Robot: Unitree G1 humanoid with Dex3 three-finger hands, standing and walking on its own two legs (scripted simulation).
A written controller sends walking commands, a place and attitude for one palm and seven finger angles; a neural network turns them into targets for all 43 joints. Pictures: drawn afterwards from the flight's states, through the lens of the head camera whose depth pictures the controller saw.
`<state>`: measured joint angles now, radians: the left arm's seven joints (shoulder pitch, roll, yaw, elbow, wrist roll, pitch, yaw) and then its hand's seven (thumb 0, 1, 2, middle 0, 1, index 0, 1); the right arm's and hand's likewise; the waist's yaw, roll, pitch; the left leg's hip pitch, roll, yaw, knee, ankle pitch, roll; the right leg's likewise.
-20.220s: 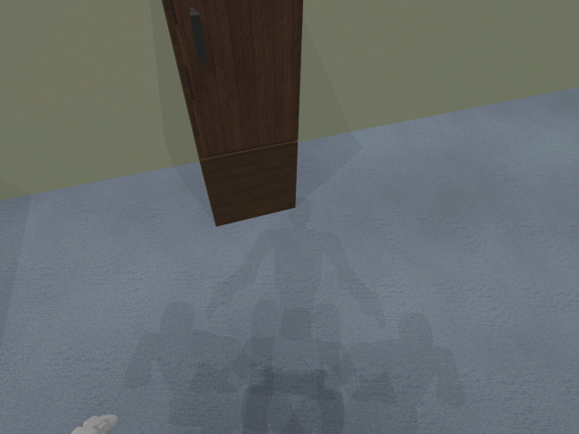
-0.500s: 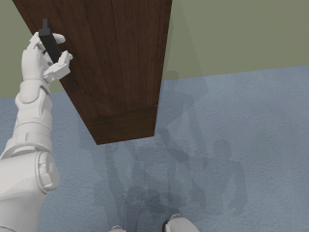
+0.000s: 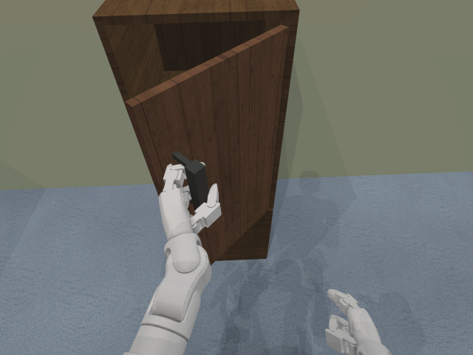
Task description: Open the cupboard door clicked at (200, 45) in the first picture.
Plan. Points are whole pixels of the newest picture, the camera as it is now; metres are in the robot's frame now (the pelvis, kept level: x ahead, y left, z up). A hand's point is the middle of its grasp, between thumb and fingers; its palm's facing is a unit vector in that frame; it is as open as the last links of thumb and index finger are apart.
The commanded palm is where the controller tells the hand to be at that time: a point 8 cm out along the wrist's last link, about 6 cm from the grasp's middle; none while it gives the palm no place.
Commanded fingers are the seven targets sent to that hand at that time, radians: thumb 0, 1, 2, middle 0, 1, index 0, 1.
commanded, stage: pull the door open along its arc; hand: left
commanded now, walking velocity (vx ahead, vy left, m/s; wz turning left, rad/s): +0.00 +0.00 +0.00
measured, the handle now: (191, 183) +0.38 +0.10 +0.09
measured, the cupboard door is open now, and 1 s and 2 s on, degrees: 45 46 49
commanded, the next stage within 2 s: open thumb and fingers to let go in 0.10 s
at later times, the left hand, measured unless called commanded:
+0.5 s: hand (217, 204) +0.34 +0.05 +0.09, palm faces +0.44 -0.89 -0.07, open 8.3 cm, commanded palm +0.29 +0.08 +0.08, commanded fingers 0.00 -0.22 0.42 -0.32 -1.23 -0.32 -1.23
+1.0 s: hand (219, 206) +0.34 +0.04 +0.09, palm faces +0.44 -0.90 -0.04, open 15.2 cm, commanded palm +0.29 +0.08 +0.08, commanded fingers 0.00 -0.50 0.30 -0.15 -0.30 -0.15 -0.30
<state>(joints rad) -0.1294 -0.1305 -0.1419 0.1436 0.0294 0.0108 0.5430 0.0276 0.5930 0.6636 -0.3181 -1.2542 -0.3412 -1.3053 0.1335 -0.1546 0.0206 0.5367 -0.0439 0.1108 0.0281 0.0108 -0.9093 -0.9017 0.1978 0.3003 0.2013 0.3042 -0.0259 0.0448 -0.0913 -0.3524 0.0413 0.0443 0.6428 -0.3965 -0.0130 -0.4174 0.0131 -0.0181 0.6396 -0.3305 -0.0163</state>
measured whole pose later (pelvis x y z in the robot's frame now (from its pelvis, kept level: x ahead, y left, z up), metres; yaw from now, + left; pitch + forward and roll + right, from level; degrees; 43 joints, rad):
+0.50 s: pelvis -0.01 -0.03 -0.01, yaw +5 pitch +6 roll +1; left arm -0.26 -0.15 -0.17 0.26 0.07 0.03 0.65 0.01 0.34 0.67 -0.31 -1.25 -0.34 -1.28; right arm 0.18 -0.19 -0.01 0.65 -0.06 0.10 -0.01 0.01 -0.91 -0.90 0.20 0.30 0.20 0.30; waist 0.01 0.06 -0.07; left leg -0.40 0.03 -0.04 0.68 -0.38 -0.05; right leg -0.45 -0.01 -0.10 0.71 -0.37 -0.05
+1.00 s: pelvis -0.04 -0.01 -0.01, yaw +3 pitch +6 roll +0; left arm -0.40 -0.20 -0.12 0.47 0.09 -0.05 0.71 -0.01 -0.48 0.31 -0.22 -0.71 -0.22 -0.71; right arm 0.17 -0.17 -0.01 0.67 -0.08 0.05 -0.01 0.01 -0.91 -0.90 0.20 0.30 0.20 0.30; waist -0.01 0.04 -0.07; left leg -0.46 0.02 -0.01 0.73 -0.36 -0.02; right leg -0.51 -0.01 -0.07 0.73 -0.32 -0.03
